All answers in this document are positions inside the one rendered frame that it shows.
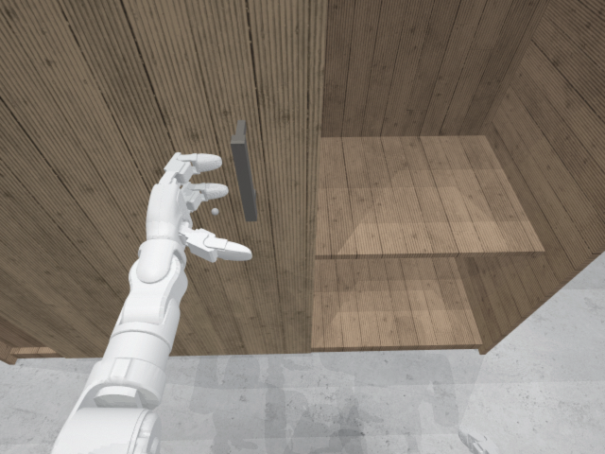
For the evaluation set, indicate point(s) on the left robot upper arm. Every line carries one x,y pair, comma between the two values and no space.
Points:
112,431

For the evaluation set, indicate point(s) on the robot left forearm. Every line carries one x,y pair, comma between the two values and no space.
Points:
131,373

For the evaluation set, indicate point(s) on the left robot hand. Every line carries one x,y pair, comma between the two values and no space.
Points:
169,206

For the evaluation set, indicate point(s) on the handle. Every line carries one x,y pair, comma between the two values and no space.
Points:
243,171

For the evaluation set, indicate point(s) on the wardrobe door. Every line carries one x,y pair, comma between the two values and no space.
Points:
96,96
13,336

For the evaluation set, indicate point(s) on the right robot hand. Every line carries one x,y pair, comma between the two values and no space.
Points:
477,444

